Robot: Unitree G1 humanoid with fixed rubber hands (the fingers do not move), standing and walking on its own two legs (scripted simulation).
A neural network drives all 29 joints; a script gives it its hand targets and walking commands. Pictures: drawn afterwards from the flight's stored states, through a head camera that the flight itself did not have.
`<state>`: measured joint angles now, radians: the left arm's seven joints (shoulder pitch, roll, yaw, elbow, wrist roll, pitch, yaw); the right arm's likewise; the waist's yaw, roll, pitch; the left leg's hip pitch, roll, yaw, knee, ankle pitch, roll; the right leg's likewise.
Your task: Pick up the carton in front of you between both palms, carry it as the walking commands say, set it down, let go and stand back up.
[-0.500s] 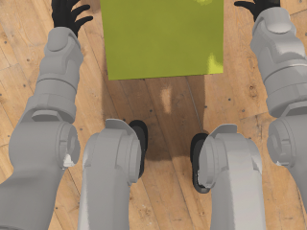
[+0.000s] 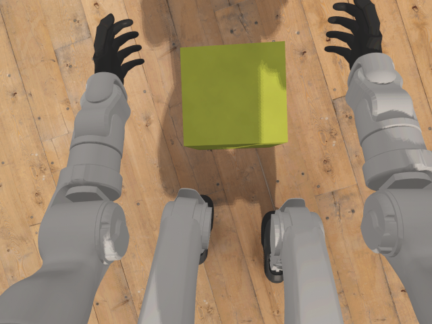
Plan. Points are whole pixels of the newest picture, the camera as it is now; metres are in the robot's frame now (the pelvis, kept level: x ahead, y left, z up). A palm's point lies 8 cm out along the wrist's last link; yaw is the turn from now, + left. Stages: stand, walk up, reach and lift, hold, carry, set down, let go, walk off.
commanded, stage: set down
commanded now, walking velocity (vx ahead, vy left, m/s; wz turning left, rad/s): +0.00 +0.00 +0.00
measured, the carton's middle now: (233, 106) +0.50 +0.04 -0.36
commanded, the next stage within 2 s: let go in 0.46 s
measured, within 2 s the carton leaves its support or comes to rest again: neither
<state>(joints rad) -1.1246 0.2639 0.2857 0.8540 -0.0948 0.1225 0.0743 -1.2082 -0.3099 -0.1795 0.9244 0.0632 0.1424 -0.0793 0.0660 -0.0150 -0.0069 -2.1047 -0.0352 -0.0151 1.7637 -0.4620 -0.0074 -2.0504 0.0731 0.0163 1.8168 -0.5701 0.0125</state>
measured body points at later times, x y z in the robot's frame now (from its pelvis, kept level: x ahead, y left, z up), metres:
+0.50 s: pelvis +0.03 +0.00 +0.14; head +0.32 +0.01 +0.48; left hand +0.51 +0.25 +0.03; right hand +0.55 -0.16 +0.03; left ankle +0.12 +0.12 -0.45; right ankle +0.08 -0.11 -0.45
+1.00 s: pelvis +0.09 +0.01 +0.25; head +0.28 +0.02 +0.66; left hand +0.38 +0.26 +0.15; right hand +0.42 -0.19 +0.14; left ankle +0.11 +0.12 -0.45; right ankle +0.08 -0.11 -0.45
